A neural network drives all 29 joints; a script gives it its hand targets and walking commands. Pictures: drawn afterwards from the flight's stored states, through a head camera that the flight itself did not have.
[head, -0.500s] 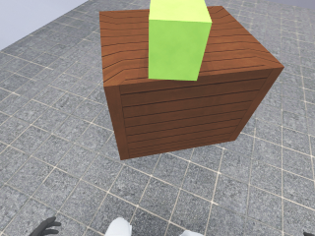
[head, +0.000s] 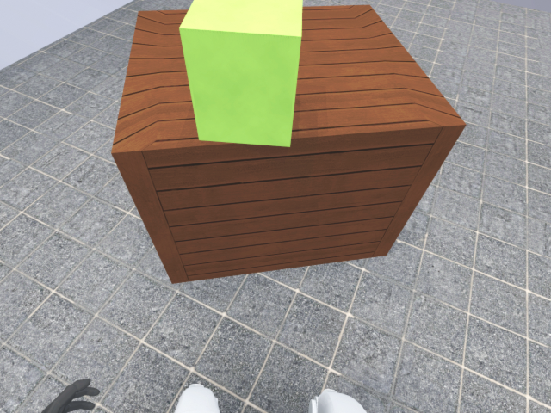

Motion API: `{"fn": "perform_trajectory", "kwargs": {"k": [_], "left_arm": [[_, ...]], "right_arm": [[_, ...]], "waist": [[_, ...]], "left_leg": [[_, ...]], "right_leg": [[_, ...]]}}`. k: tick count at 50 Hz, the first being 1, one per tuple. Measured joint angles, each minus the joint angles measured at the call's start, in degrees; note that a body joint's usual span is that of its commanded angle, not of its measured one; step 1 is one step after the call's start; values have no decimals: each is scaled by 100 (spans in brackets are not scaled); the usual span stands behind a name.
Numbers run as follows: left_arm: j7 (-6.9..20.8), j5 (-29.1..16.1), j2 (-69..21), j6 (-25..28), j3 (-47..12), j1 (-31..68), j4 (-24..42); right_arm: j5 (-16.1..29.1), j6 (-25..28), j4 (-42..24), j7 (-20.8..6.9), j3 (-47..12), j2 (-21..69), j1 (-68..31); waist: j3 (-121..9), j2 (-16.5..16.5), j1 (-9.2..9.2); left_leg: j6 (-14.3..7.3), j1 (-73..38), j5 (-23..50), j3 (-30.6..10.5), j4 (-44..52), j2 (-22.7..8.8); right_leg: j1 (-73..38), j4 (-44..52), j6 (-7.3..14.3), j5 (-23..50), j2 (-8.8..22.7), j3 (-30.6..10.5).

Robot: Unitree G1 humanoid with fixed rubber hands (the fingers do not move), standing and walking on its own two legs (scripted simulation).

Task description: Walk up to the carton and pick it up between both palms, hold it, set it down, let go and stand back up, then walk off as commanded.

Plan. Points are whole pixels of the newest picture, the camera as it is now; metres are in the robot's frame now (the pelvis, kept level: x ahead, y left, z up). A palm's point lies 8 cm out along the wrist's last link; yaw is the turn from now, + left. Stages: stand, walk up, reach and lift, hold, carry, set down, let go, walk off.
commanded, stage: walk up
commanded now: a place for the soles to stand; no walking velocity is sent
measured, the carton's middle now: (248, 69) +0.77 +0.10 +0.07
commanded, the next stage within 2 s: none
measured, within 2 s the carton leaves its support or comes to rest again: neither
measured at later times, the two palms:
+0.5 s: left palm out of the picture +0.11 +0.26 -0.06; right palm out of the picture +0.15 -0.40 -0.06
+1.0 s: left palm out of the picture +0.09 +0.24 -0.02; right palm out of the picture +0.20 -0.39 -0.06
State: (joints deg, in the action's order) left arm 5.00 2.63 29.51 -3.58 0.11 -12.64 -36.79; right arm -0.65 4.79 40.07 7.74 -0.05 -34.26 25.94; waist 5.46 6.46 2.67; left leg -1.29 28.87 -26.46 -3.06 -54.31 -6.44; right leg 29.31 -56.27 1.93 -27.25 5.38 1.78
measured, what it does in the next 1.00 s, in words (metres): steps on the spot: left foot, then right foot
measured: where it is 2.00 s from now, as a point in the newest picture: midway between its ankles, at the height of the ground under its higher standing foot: outside the picture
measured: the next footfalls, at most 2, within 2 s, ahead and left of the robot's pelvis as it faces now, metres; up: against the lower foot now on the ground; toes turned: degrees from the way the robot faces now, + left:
left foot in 0.46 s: +0.08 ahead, +0.09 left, +0.00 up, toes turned +5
right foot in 0.64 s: +0.11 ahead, -0.18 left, +0.00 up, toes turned +5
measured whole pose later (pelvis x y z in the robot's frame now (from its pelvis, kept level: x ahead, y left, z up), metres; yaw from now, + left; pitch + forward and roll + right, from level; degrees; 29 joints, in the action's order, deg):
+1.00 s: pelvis +0.03 -0.09 +0.03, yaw +9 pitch -2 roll +1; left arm -0.9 1.2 26.0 3.1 0.1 -13.4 -38.2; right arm -0.6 0.4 40.1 0.2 -0.1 -28.1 14.5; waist 4.5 -2.7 2.2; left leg -1.0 21.8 -23.2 -5.4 -45.7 0.4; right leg 19.8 -42.5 2.6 -20.7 2.7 5.3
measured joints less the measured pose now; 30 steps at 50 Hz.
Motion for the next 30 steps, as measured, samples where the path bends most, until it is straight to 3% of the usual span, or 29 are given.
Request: {"fn": "perform_trajectory", "kwargs": {"k": [3, 10, 17, 22, 24, 26, 28, 30], "left_arm": [[-64, -9, -147, 46, -1, -21, 4], [-277, -49, -203, 296, 1, -26, 3], [-394, -69, -229, 342, 0, -26, 1], [-412, -73, -230, 278, -1, -27, -1], [-415, -104, -226, 272, 1, -8, -2], [-422, -129, -221, 248, 1, 38, -6], [-423, -140, -216, 237, 0, 35, 0], [-417, -157, -211, 294, 0, 33, 6]], "right_arm": [[-1, -64, 5, -2, -4, 206, -435], [-1, -64, 7, -261, -3, 325, -880], [0, -112, 8, -378, -3, 461, -894], [0, -138, 6, -381, -1, 595, -833], [-1, -133, 10, -371, 1, 537, -751], [-1, -133, 11, -367, 1, 528, -648], [-1, -134, 9, -352, 1, 496, -544], [-1, -153, 7, -367, -2, 438, -458]], "waist": [[-47, -126, -1], [-87, -437, -10], [64, -582, -13], [170, -556, -18], [219, -525, -26], [299, -415, -40], [278, -345, -44], [182, -330, -38]], "left_leg": [[1, 390, -139, -26, -884, 307], [1, 556, 196, 75, -912, 534], [1, 219, 475, 71, -351, 533], [1, -407, 560, 201, 541, 532], [19, -734, 435, 203, 933, 554], [33, -707, 311, 198, 763, 617], [33, -715, 352, 161, 752, 604], [33, -665, 372, 73, 755, 563]], "right_leg": [[-273, 392, 43, 181, -148, 306], [-919, 1393, 347, 521, -435, 783], [-1074, 1497, 448, 462, -519, 947], [-1076, 1265, 473, 294, -522, 1033], [-924, 796, 440, 111, -463, 1030], [-609, -122, 135, -356, -451, 737], [-365, -773, 91, -743, -451, 386], [-355, -495, 89, -782, -379, 154]]}}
